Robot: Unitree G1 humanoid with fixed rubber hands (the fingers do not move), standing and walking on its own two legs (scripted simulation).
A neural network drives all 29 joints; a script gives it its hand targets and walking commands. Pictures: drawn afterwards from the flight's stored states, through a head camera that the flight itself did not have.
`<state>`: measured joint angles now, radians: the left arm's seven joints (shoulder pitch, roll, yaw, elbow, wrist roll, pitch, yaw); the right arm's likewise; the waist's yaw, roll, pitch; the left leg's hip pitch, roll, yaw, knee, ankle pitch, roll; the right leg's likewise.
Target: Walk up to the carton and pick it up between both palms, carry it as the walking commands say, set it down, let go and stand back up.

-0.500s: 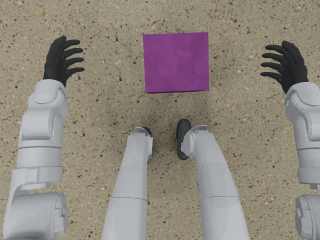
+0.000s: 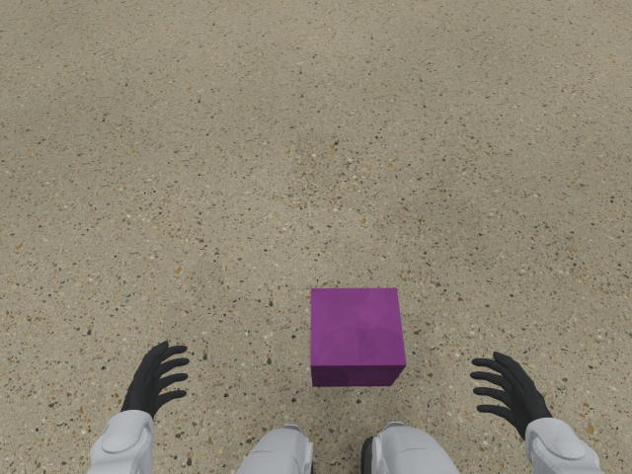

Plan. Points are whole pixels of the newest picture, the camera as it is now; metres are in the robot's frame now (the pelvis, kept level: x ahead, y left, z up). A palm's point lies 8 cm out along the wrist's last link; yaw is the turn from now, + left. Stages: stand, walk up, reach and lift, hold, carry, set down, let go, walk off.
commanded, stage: let go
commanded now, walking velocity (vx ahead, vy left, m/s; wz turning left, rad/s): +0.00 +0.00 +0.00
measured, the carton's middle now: (352, 339) +0.45 -0.07 -0.62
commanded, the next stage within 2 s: stand in 0.54 s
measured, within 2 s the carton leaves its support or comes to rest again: neither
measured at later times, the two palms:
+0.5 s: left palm (144, 406) +0.19 +0.24 -0.05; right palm (540, 408) +0.18 -0.25 -0.06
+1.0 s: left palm (135, 410) +0.19 +0.26 -0.07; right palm (541, 389) +0.21 -0.26 -0.06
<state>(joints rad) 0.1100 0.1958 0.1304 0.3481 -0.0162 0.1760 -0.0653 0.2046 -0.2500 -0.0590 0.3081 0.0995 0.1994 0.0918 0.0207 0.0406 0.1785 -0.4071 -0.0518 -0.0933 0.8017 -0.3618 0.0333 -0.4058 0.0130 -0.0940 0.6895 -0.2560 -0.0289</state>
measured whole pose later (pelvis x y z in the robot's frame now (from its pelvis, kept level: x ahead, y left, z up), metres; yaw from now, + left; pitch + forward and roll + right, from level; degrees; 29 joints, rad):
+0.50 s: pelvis +0.04 -0.01 +0.01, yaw +0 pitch -5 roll -2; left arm 0.22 0.18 0.13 0.35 0.00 0.14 -0.08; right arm 0.30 -0.24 -0.06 0.31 0.07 0.19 0.07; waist 0.02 0.04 0.18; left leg -0.22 -0.05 -0.10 0.69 -0.37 0.02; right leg -0.24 0.01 -0.09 0.62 -0.29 -0.02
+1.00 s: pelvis +0.07 -0.01 +0.01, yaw +0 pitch -3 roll -2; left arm 0.22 0.20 0.13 0.72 0.04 -0.01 0.01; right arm 0.28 -0.24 -0.06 0.59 0.07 0.02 0.00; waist 0.02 0.04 -0.07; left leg -0.22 -0.05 -0.10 0.69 -0.41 0.04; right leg -0.24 0.01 -0.09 0.61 -0.33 -0.02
